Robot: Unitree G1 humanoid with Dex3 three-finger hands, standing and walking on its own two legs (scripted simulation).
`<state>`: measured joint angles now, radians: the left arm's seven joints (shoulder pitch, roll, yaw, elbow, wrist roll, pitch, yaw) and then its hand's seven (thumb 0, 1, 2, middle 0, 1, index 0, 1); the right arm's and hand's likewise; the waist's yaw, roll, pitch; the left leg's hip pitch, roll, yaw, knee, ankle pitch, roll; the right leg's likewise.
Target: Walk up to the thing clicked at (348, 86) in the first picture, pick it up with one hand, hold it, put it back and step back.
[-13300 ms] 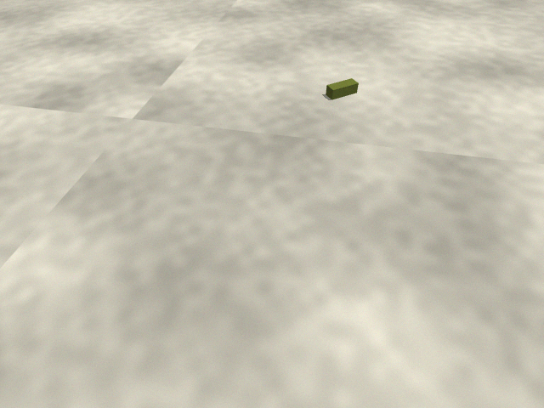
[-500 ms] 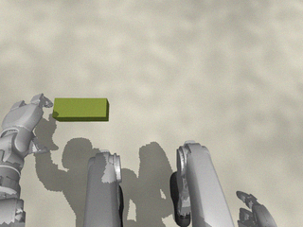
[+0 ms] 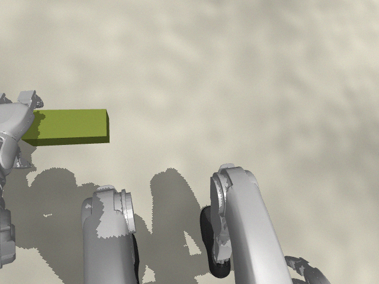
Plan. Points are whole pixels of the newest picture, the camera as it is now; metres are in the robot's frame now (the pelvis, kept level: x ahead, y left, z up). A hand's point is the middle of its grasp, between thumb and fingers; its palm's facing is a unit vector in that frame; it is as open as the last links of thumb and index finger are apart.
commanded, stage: rise first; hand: left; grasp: from above
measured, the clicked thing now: (69, 127) +0.52 +0.26 -0.33
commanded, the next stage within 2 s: none
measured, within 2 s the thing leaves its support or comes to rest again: neither
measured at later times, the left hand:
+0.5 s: hand (27, 132) +0.47 +0.31 -0.19, palm faces -0.45 -0.03 -0.89, open 14.1 cm
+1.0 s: hand (32, 130) +0.48 +0.31 -0.20, palm faces -0.46 -0.04 -0.89, open 14.2 cm
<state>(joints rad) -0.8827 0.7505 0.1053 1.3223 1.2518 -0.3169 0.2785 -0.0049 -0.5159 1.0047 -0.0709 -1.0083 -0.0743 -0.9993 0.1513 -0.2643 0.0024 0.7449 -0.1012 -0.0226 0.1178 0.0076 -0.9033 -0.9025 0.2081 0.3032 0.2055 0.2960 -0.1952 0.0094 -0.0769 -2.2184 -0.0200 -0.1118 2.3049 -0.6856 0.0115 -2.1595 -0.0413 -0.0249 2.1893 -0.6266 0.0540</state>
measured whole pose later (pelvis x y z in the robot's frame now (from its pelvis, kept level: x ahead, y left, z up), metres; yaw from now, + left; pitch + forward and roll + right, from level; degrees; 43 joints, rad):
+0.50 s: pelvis +0.01 +0.00 -0.03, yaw -2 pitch +34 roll -10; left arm -0.95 0.86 0.13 1.42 1.36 -0.38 0.35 0.00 -0.52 0.99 -0.07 -1.02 -0.08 -1.01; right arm 0.15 -0.28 0.05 0.74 -0.16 0.00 0.14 0.01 -0.91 -0.90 0.21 0.30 0.20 0.30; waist -0.24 -0.02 -0.04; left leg -2.29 -0.02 -0.14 2.40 -0.71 0.00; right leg -2.23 -0.03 -0.04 2.27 -0.64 0.06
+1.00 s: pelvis +0.01 +0.00 -0.03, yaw -2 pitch +34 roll -11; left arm -0.96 0.88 0.13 1.42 1.34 -0.36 0.35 0.00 -0.55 1.03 -0.09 -1.00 -0.07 -1.01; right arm 0.15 -0.28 0.08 0.72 -0.16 0.00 0.15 0.00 -0.91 -0.90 0.21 0.30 0.20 0.30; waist -0.26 -0.02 -0.01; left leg -2.30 -0.02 -0.15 2.42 -0.72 0.00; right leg -2.24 -0.03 -0.05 2.28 -0.64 0.07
